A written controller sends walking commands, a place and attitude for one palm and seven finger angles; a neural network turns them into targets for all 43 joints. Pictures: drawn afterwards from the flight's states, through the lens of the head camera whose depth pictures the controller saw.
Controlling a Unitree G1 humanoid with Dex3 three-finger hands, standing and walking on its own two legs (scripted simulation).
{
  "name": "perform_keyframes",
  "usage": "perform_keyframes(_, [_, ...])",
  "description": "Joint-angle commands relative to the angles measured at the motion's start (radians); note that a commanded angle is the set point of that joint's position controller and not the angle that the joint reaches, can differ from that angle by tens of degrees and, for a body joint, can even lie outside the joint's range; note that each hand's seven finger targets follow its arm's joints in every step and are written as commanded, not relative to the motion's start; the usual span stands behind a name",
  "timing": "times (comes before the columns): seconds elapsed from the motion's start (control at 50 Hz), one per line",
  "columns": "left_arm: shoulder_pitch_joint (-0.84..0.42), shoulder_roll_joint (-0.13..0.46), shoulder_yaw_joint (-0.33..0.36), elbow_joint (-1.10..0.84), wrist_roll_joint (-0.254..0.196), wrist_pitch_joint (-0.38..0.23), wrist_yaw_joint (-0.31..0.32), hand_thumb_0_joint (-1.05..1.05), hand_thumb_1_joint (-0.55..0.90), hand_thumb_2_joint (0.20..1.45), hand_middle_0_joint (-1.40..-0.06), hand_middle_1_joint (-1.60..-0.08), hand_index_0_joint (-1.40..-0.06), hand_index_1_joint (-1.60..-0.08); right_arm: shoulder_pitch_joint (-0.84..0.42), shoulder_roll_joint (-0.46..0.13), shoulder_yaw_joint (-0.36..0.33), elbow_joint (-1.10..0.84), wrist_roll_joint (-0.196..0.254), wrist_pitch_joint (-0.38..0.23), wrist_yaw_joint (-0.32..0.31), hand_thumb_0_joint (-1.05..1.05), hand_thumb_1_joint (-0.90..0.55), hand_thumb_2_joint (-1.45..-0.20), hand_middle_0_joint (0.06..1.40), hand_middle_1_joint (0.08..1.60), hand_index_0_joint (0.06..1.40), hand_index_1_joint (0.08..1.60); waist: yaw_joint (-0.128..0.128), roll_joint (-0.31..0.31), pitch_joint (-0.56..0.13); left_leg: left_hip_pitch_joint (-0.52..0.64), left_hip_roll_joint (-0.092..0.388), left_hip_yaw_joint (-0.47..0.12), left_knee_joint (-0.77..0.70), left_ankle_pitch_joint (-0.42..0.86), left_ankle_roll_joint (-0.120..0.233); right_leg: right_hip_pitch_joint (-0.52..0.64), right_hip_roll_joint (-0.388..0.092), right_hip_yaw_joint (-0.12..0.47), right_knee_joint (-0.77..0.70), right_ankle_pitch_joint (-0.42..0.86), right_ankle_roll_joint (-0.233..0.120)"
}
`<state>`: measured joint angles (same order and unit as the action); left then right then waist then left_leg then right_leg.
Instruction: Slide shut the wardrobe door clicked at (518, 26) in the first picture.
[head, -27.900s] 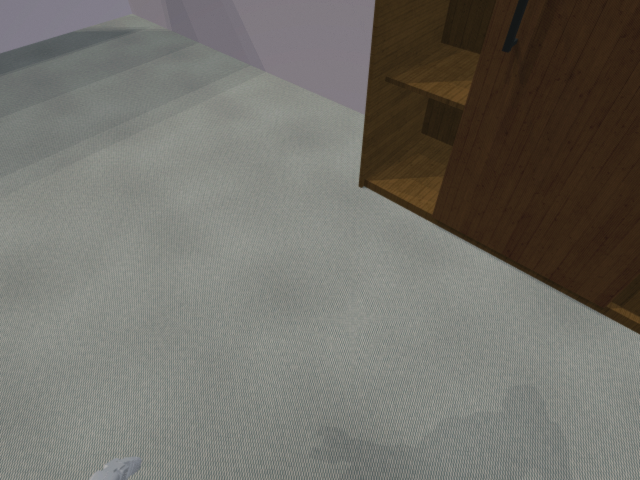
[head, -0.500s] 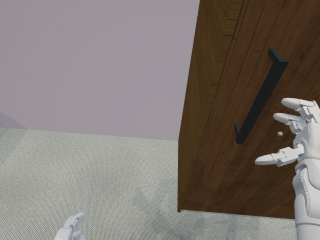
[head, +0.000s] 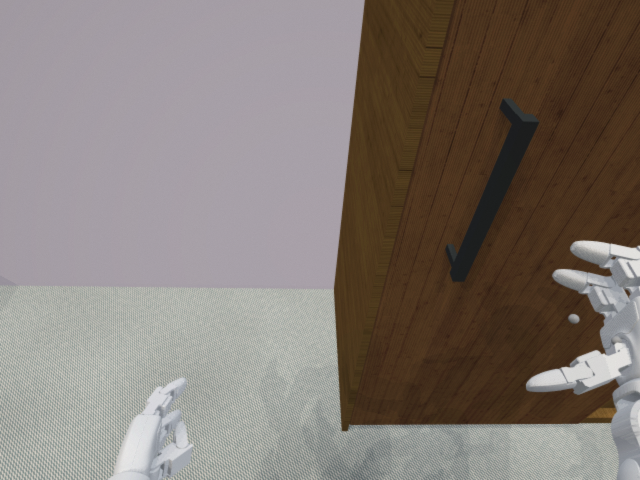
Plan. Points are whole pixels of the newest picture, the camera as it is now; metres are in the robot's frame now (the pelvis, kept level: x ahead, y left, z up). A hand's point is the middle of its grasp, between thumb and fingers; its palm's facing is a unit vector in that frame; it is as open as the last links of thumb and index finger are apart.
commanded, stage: draw the hand back to the body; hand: right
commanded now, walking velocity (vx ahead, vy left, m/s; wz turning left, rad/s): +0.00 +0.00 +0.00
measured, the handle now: (480, 201) +0.42 -0.22 +0.16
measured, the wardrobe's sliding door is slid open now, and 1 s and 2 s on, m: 0.00 0.00 0.00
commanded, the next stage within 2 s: step back with the hand held close in 1.64 s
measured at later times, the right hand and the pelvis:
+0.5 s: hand (591, 341) +0.22 -0.27 +0.15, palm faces +0.09 +1.00 -0.04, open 14.7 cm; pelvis +0.00 -0.02 +0.00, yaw +0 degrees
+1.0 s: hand (617, 336) +0.22 -0.28 +0.17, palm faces +0.42 +0.84 -0.33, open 11.4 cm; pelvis +0.01 -0.03 +0.01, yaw +1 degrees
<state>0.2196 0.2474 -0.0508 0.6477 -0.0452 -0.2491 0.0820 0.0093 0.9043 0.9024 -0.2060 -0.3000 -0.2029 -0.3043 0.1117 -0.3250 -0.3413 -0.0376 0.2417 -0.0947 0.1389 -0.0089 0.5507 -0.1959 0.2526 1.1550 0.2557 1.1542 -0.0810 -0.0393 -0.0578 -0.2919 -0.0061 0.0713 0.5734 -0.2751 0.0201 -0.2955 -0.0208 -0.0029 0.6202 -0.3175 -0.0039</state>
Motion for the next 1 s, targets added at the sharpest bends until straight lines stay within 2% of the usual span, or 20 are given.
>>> perform_keyframes(0.0, [-0.109,0.117,0.044,-0.142,0.003,-0.066,0.018,0.0,0.9,0.9,-0.2,-0.3,-0.2,-0.3,-0.291,-0.227,-0.08,-0.241,0.005,-0.064,-0.01,0.0,0.55,-0.2,0.25,1.15,0.25,1.15,0.029,-0.004,-0.087,0.011,0.009,-0.057,-0.119,0.028,-0.005,0.011,0.024,0.002,-0.098,0.093,-0.026])
perform_keyframes(0.04, [-0.11,0.113,0.043,-0.139,0.003,-0.074,0.02,0.0,0.9,0.9,-0.2,-0.3,-0.2,-0.3,-0.303,-0.202,-0.057,-0.251,0.001,-0.069,-0.012,0.0,0.55,-0.2,0.25,1.15,0.25,1.15,0.029,-0.036,-0.099,0.012,0.009,-0.05,-0.11,0.034,-0.001,0.027,0.026,0.007,-0.101,0.098,-0.022])
perform_keyframes(0.06, [-0.107,0.136,0.034,-0.14,-0.015,-0.087,0.03,0.0,0.9,0.9,-0.2,-0.3,-0.2,-0.3,-0.279,-0.194,-0.009,-0.167,0.058,-0.006,0.089,0.0,0.55,-0.2,0.25,1.15,0.25,1.15,0.048,-0.051,-0.139,0.071,0.013,-0.053,-0.115,0.078,0.003,0.06,0.022,0.01,-0.114,0.101,-0.029])
perform_keyframes(0.08, [-0.116,0.135,0.036,-0.157,-0.022,-0.094,0.038,0.0,0.9,0.9,-0.2,-0.3,-0.2,-0.3,-0.301,-0.235,-0.044,-0.221,0.083,0.025,0.141,0.0,0.55,-0.2,0.25,1.15,0.25,1.15,0.028,-0.047,-0.18,0.113,0.014,-0.055,-0.114,0.125,0.003,0.072,0.023,0.013,-0.112,0.131,-0.034])
perform_keyframes(0.12, [-0.126,0.139,0.026,-0.166,-0.022,-0.102,0.049,0.0,0.9,0.9,-0.2,-0.3,-0.2,-0.3,-0.296,-0.315,-0.11,-0.209,0.105,0.091,0.216,0.0,0.55,-0.2,0.25,1.15,0.25,1.15,0.011,-0.02,-0.177,0.147,0.016,-0.05,-0.11,0.182,0.002,0.068,0.022,0.018,-0.118,0.177,-0.038])
perform_keyframes(0.18, [-0.136,0.135,0.02,-0.18,-0.022,-0.108,0.038,0.0,0.9,0.9,-0.2,-0.3,-0.2,-0.3,-0.261,-0.364,-0.2,-0.208,0.149,0.147,0.271,0.0,0.55,-0.2,0.25,1.15,0.25,1.15,-0.013,-0.03,-0.142,0.157,0.011,-0.052,-0.115,0.206,0.005,0.066,0.024,0.025,-0.116,0.218,-0.033])
perform_keyframes(0.2, [-0.135,0.126,0.017,-0.189,-0.022,-0.111,0.029,0.0,0.9,0.9,-0.2,-0.3,-0.2,-0.3,-0.216,-0.332,-0.202,-0.203,0.161,0.15,0.268,0.0,0.55,-0.2,0.25,1.15,0.25,1.15,-0.015,-0.013,-0.127,0.149,0.011,-0.041,-0.107,0.225,0.004,0.066,0.022,0.023,-0.118,0.236,-0.029])
perform_keyframes(0.32, [-0.129,0.131,0.026,-0.206,-0.031,-0.111,-0.004,0.0,0.9,0.9,-0.2,-0.3,-0.2,-0.3,-0.115,-0.228,-0.133,-0.274,0.162,0.189,0.231,0.0,0.55,-0.2,0.25,1.15,0.25,1.15,0.0,-0.019,-0.063,0.073,0.002,-0.026,-0.112,0.158,0.001,0.07,0.012,0.02,-0.129,0.187,-0.022])
perform_keyframes(0.38, [-0.128,0.136,0.028,-0.201,-0.032,-0.105,0.002,0.0,0.9,0.9,-0.2,-0.3,-0.2,-0.3,-0.134,-0.239,-0.12,-0.302,0.141,0.216,0.218,0.0,0.55,-0.2,0.25,1.15,0.25,1.15,0.013,-0.028,-0.031,0.045,-0.004,-0.029,-0.129,0.075,0.0,0.066,0.011,0.025,-0.135,0.131,-0.026])
perform_keyframes(0.44, [-0.132,0.134,0.03,-0.205,-0.03,-0.11,0.011,0.0,0.9,0.9,-0.2,-0.3,-0.2,-0.3,-0.186,-0.271,-0.132,-0.39,0.126,0.2,0.198,0.0,0.55,-0.2,0.25,1.15,0.25,1.15,0.016,-0.06,-0.065,0.048,-0.005,-0.023,-0.13,0.045,0.002,0.094,0.01,0.041,-0.149,0.113,-0.025])
perform_keyframes(0.54, [-0.129,0.129,0.022,-0.186,-0.026,-0.122,0.019,0.0,0.9,0.9,-0.2,-0.3,-0.2,-0.3,-0.174,-0.262,-0.127,-0.398,0.12,0.176,0.184,0.0,0.369,-0.287,0.244,1.044,0.244,1.044,0.014,-0.069,-0.057,0.057,-0.009,-0.014,-0.133,0.046,0.004,0.107,0.006,0.051,-0.164,0.109,-0.019])
perform_keyframes(0.56, [-0.137,0.117,0.044,-0.184,0.023,-0.112,0.001,0.0,0.9,0.9,-0.2,-0.3,-0.2,-0.3,-0.204,-0.343,-0.157,-0.534,-0.044,0.08,-0.01,0.0,0.332,-0.305,0.242,1.023,0.242,1.023,-0.011,-0.056,0.027,0.059,-0.001,-0.05,-0.181,0.022,0.007,0.043,0.013,0.043,-0.176,0.072,-0.018])
perform_keyframes(0.58, [-0.128,0.117,0.043,-0.16,0.03,-0.11,-0.005,0.0,0.9,0.9,-0.2,-0.3,-0.2,-0.3,-0.123,-0.269,-0.119,-0.48,-0.06,0.053,-0.088,0.0,0.296,-0.322,0.241,1.001,0.241,1.001,0.003,-0.038,0.051,0.051,0.007,-0.044,-0.179,-0.012,0.013,0.032,0.007,0.047,-0.187,0.011,-0.008])
perform_keyframes(0.62, [-0.129,0.105,0.045,-0.156,0.03,-0.076,-0.016,0.0,0.9,0.9,-0.2,-0.3,-0.2,-0.3,0.0,-0.164,-0.034,-0.442,-0.098,0.019,-0.154,0.0,0.224,-0.357,0.239,0.959,0.239,0.959,0.013,-0.051,0.057,0.065,0.017,-0.046,-0.168,0.0,0.013,0.053,-0.004,0.043,-0.204,0.0,-0.012])
perform_keyframes(0.66, [-0.127,0.102,0.05,-0.157,0.031,-0.05,-0.021,0.0,0.9,0.9,-0.2,-0.3,-0.2,-0.3,0.02,-0.167,-0.027,-0.459,-0.122,-0.015,-0.191,0.0,0.151,-0.393,0.236,0.916,0.236,0.916,0.014,-0.069,0.02,0.09,0.023,-0.048,-0.163,0.007,0.011,0.071,-0.006,0.037,-0.218,-0.006,-0.011])
perform_keyframes(0.78, [-0.137,0.101,0.063,-0.151,0.044,-0.012,-0.015,0.0,0.9,0.9,-0.2,-0.3,-0.2,-0.3,0.061,-0.207,-0.056,-0.504,-0.163,-0.066,-0.24,0.0,-0.066,-0.497,0.229,0.789,0.229,0.789,0.007,-0.019,-0.018,0.148,0.025,-0.049,-0.172,0.065,0.013,0.106,-0.014,0.028,-0.233,0.09,-0.016])
perform_keyframes(0.84, [-0.139,0.098,0.063,-0.149,0.047,-0.003,-0.013,0.0,0.9,0.9,-0.2,-0.3,-0.2,-0.3,0.063,-0.206,-0.058,-0.522,-0.171,-0.074,-0.248,0.0,-0.175,-0.55,0.225,0.725,0.225,0.725,0.007,-0.06,-0.015,0.154,0.026,-0.047,-0.174,0.083,0.014,0.123,-0.014,0.032,-0.242,0.114,-0.011])
perform_keyframes(0.88, [-0.141,0.098,0.068,-0.145,0.049,0.003,-0.01,0.0,0.9,0.9,-0.2,-0.3,-0.2,-0.3,0.083,-0.219,-0.078,-0.518,-0.173,-0.076,-0.251,0.0,-0.248,-0.585,0.223,0.683,0.223,0.683,0.003,-0.011,-0.015,0.171,0.024,-0.045,-0.181,0.102,0.014,0.123,-0.014,0.03,-0.242,0.149,-0.012])
perform_keyframes(0.94, [-0.14,0.096,0.07,-0.146,0.048,0.007,-0.015,0.0,0.9,0.9,-0.2,-0.3,-0.2,-0.3,0.111,-0.196,-0.063,-0.538,-0.177,-0.083,-0.25,0.0,-0.356,-0.637,0.219,0.619,0.219,0.619,0.002,-0.061,-0.012,0.172,0.025,-0.044,-0.177,0.124,0.015,0.141,-0.016,0.028,-0.245,0.184,-0.005])
perform_keyframes(0.98, [-0.137,0.096,0.073,-0.144,0.051,0.011,-0.018,0.0,0.9,0.9,-0.2,-0.3,-0.2,-0.3,0.167,-0.2,-0.077,-0.521,-0.174,-0.08,-0.25,0.0,-0.429,-0.673,0.216,0.576,0.216,0.576,-0.004,-0.033,-0.006,0.184,0.024,-0.045,-0.18,0.148,0.015,0.138,-0.016,0.023,-0.241,0.219,-0.004])
